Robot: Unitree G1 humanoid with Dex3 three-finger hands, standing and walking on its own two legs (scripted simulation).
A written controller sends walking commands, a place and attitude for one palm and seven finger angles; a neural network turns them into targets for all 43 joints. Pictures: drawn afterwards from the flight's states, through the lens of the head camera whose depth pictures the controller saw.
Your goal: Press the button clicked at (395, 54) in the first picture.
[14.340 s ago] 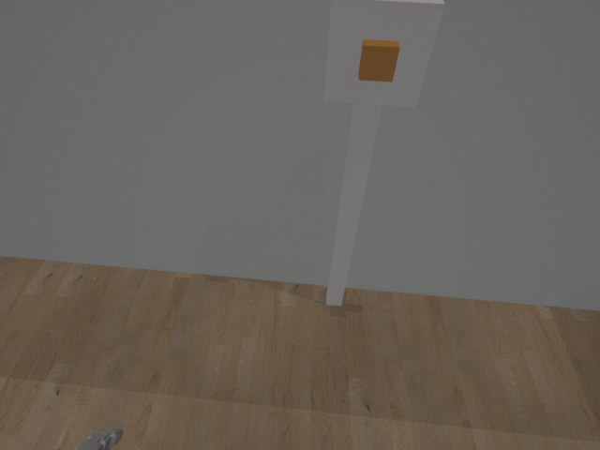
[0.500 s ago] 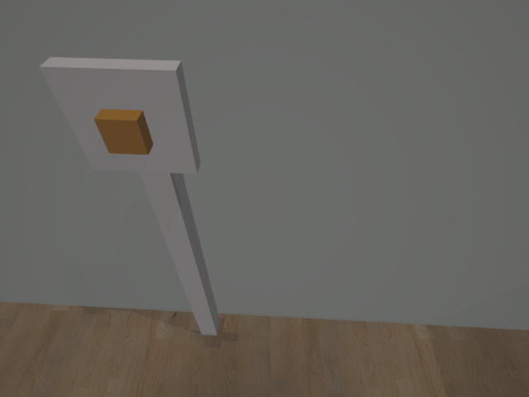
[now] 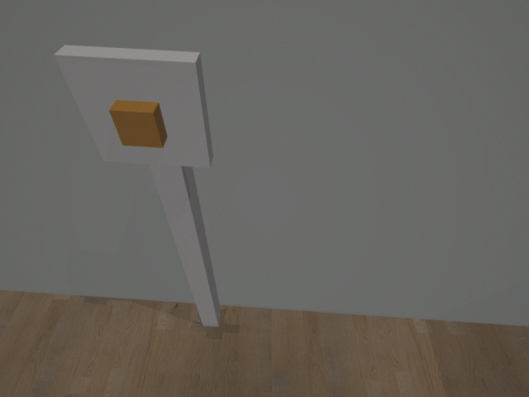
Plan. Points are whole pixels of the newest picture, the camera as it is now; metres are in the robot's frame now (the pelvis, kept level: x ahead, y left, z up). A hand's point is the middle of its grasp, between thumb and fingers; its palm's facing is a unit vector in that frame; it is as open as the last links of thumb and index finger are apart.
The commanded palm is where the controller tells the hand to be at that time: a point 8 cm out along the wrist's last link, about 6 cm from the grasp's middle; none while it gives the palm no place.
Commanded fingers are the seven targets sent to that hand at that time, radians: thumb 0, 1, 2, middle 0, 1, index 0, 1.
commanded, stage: look again from close up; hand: left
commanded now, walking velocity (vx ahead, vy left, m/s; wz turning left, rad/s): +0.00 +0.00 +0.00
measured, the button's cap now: (140, 123) +0.45 +0.22 +0.19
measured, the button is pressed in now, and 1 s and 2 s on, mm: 0 0 0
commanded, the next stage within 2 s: raise the hand and make a fist in 0.10 s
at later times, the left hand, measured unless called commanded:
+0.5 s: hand (159, 339) +0.19 +0.15 +0.04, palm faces +0.04 -1.00 -0.01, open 6.3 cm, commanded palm +0.10 +0.23 -0.02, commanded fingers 0.00 0.90 0.90 -0.64 -0.78 -0.64 -0.78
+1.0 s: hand (142, 354) +0.17 +0.17 +0.04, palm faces -0.07 -1.00 -0.02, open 3.2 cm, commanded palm +0.12 +0.24 +0.06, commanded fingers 0.00 0.90 0.90 -1.30 -1.50 -1.30 -1.50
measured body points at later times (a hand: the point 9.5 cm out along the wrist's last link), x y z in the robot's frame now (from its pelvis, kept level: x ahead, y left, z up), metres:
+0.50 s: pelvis -0.04 +0.00 -0.02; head -0.04 -0.01 +0.43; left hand +0.18 +0.21 +0.04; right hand +0.13 -0.25 -0.10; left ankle -0.04 +0.10 -0.74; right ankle -0.05 -0.10 -0.74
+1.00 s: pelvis -0.06 -0.01 -0.03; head -0.05 -0.02 +0.42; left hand +0.16 +0.23 +0.04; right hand +0.10 -0.23 -0.12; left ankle -0.04 +0.10 -0.74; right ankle -0.05 -0.10 -0.74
